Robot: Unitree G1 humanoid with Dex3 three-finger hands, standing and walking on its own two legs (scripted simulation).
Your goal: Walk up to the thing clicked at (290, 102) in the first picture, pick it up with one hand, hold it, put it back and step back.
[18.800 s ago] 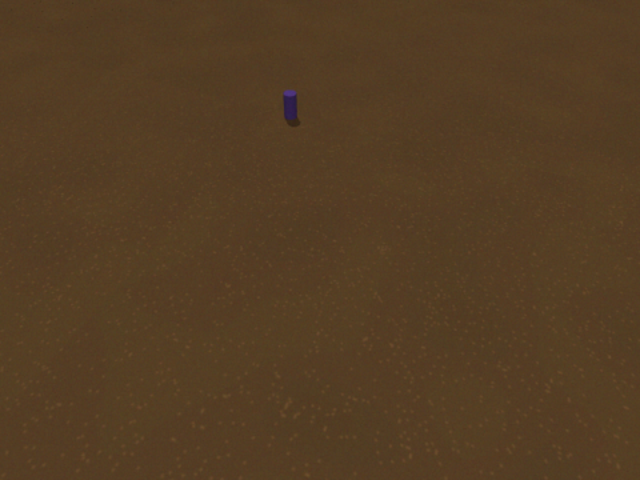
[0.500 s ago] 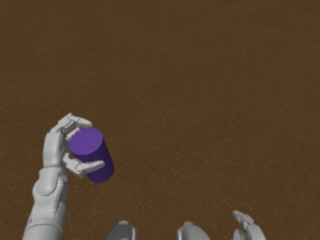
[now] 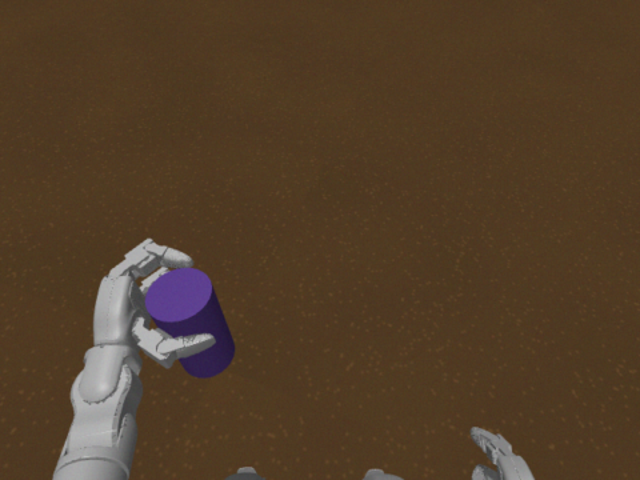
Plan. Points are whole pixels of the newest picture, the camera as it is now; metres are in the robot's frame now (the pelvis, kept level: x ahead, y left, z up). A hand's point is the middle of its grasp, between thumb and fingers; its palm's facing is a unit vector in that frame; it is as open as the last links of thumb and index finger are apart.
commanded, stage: hold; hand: left
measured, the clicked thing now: (195, 326) +0.32 +0.15 +0.00
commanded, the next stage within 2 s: none
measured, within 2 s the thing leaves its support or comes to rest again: neither
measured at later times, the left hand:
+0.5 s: hand (169, 295) +0.33 +0.17 +0.06, palm faces +0.06 -1.00 +0.00, open 11.1 cm
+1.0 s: hand (173, 299) +0.32 +0.17 +0.06, palm faces +0.06 -1.00 +0.00, open 11.1 cm
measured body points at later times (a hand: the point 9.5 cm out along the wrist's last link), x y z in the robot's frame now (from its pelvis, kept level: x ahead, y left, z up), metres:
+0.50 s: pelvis +0.00 +0.01 +0.01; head +0.04 +0.01 +0.46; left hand +0.32 +0.23 +0.06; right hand +0.13 -0.24 -0.09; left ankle +0.01 +0.12 -0.69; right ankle +0.00 -0.12 -0.69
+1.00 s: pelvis -0.01 +0.00 +0.02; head +0.03 +0.01 +0.47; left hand +0.31 +0.22 +0.07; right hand +0.12 -0.24 -0.09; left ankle +0.01 +0.12 -0.69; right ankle +0.00 -0.12 -0.69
